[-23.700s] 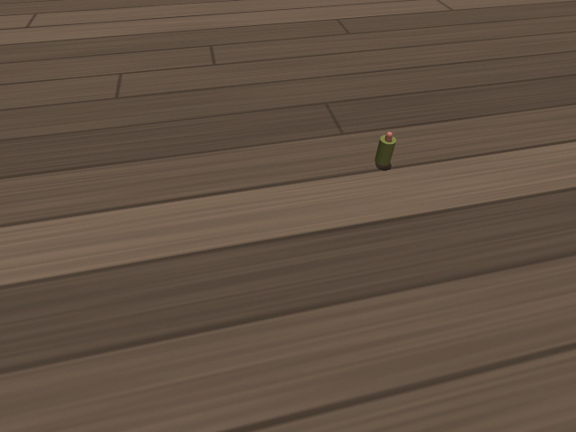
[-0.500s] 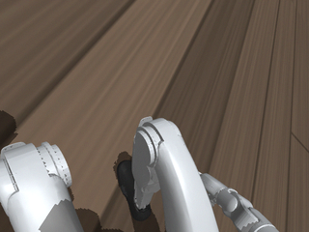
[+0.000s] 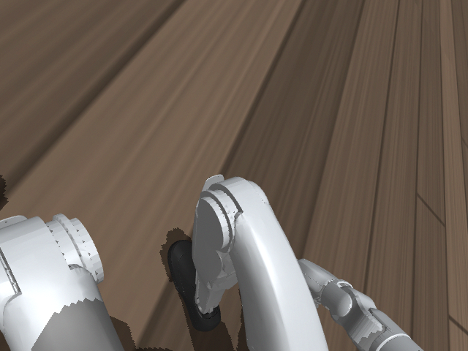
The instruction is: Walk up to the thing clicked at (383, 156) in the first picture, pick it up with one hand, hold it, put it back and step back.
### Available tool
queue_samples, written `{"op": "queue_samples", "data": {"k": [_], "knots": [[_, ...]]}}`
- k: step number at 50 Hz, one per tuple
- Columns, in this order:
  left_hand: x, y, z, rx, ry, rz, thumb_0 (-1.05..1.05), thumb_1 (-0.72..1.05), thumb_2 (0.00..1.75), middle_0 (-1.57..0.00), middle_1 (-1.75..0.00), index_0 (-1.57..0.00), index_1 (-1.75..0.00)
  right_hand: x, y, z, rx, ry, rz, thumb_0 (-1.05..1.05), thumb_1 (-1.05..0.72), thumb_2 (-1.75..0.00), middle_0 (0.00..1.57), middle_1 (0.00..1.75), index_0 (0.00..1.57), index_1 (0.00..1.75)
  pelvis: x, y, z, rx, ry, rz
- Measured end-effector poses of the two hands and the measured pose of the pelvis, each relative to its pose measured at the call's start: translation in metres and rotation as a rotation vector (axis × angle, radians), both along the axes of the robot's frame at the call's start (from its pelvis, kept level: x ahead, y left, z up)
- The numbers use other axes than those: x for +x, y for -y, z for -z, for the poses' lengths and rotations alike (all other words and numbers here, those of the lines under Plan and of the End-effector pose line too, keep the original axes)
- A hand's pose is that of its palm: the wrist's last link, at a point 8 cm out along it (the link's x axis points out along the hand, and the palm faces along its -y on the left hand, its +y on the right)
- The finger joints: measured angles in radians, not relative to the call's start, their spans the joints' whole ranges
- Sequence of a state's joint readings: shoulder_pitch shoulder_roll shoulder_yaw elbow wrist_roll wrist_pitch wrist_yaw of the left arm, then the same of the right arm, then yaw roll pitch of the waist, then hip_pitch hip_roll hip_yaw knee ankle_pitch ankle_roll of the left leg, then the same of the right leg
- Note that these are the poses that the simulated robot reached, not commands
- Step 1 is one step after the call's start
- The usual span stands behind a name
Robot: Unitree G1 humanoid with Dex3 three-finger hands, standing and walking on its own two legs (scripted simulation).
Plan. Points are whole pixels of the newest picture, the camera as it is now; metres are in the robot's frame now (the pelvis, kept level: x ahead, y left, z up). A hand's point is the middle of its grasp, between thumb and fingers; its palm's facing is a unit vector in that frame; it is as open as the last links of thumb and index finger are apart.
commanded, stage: loosen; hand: left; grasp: from the side
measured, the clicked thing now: out of the picture +0.44 +0.28 -0.17
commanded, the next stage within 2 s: open in 0.04 s
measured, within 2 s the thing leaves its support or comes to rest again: rests again in 0.24 s
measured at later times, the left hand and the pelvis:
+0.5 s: hand out of the picture +0.43 +0.29 -0.17, palm faces +0.37 -0.93 +0.03, open 15.3 cm; pelvis +0.00 +0.00 +0.00, yaw -1 degrees
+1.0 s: hand out of the picture +0.40 +0.37 -0.08, palm faces +0.37 -0.92 -0.08, open 17.5 cm; pelvis +0.00 +0.00 +0.02, yaw +2 degrees
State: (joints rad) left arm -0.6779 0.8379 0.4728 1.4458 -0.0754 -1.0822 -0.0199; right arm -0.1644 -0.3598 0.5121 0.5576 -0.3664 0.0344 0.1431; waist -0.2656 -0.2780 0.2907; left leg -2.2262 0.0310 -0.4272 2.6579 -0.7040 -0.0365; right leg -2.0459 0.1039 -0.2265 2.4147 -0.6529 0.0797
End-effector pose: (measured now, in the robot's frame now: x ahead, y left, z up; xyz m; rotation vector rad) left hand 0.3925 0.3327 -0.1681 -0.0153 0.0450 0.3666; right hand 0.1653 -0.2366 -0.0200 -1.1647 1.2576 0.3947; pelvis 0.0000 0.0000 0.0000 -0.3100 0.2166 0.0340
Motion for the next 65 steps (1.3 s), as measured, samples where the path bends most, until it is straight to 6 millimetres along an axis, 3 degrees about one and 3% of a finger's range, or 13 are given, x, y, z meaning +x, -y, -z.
{"op": "queue_samples", "data": {"k": [6,13,22,31,35,41,48,56,62,65], "knots": [[0.0,-0.001,0.002,-0.009,0.013,-0.015,0.02,-0.48,0.95,-0.69,-0.93,-0.62,-0.89,-0.001,-0.003,-0.002,-0.004,-0.006,-0.006,0.0,-0.91,-0.9,0.21,0.3,0.2,0.3,0.0,-0.001,0.0,-0.006,0.002,0.003],[0.001,0.0,0.002,-0.012,0.027,-0.011,0.0,-0.41,0.66,-0.69,-0.75,-0.66,-0.71,-0.001,-0.003,-0.003,-0.013,-0.007,-0.009,0.0,-0.92,-0.9,0.21,0.3,0.2,0.3,0.0,-0.002,-0.001,-0.009,0.007,0.004],[0.001,-0.001,0.0,-0.012,0.025,-0.017,-0.01,-0.48,0.33,-0.49,-0.43,-0.48,-0.42,0.0,-0.003,-0.004,-0.011,0.003,-0.009,0.0,-0.92,-0.9,0.21,0.3,0.2,0.3,-0.001,-0.002,-0.001,-0.008,0.009,0.006],[0.0,-0.003,0.0,-0.015,0.029,-0.02,-0.01,-0.52,0.16,-0.25,-0.2,-0.24,-0.19,-0.001,-0.004,-0.004,-0.009,0.006,-0.007,0.0,-0.91,-0.9,0.21,0.3,0.2,0.3,-0.002,-0.002,-0.001,-0.009,0.009,0.008],[0.001,-0.012,-0.008,-0.002,0.062,-0.037,-0.01,-0.51,0.12,-0.16,-0.12,-0.15,-0.11,-0.002,-0.004,-0.004,-0.013,0.009,0.009,0.0,-0.91,-0.9,0.21,0.3,0.2,0.3,-0.002,-0.003,-0.001,-0.009,0.008,0.007],[-0.005,-0.045,-0.045,0.06,0.122,-0.048,-0.01,-0.51,0.08,-0.09,-0.05,-0.08,-0.05,-0.003,-0.002,-0.005,0.008,0.032,0.077,0.0,-0.91,-0.9,0.21,0.3,0.2,0.3,0.0,-0.001,-0.006,0.003,-0.027,-0.005],[-0.023,-0.075,-0.09,0.073,0.072,-0.023,-0.01,-0.53,0.05,-0.06,-0.03,-0.06,-0.02,0.011,-0.001,-0.004,0.092,0.108,0.148,0.0,-0.9,-0.9,0.21,0.3,0.2,0.3,0.001,0.001,-0.016,0.025,-0.088,-0.026],[-0.046,-0.098,-0.117,0.165,-0.191,-0.028,-0.01,-0.53,0.06,-0.07,-0.04,-0.06,-0.03,0.02,-0.003,0.002,0.195,0.166,0.307,0.0,-0.91,-0.91,0.21,0.3,0.2,0.3,0.0,0.005,-0.032,0.063,-0.162,-0.049],[-0.07,-0.127,-0.161,0.254,-0.316,-0.128,-0.01,-0.53,0.07,-0.07,-0.06,-0.06,-0.05,0.016,-0.004,0.005,0.258,0.152,0.414,0.0,-0.91,-0.91,0.21,0.3,0.2,0.3,0.002,0.008,-0.049,0.087,-0.232,-0.071],[-0.087,-0.133,-0.186,0.289,-0.375,-0.167,-0.01,-0.52,0.07,-0.07,-0.06,-0.06,-0.06,0.014,-0.003,0.005,0.287,0.14,0.469,0.0,-0.91,-0.91,0.21,0.3,0.2,0.3,0.004,0.009,-0.061,0.102,-0.27,-0.081]]}}
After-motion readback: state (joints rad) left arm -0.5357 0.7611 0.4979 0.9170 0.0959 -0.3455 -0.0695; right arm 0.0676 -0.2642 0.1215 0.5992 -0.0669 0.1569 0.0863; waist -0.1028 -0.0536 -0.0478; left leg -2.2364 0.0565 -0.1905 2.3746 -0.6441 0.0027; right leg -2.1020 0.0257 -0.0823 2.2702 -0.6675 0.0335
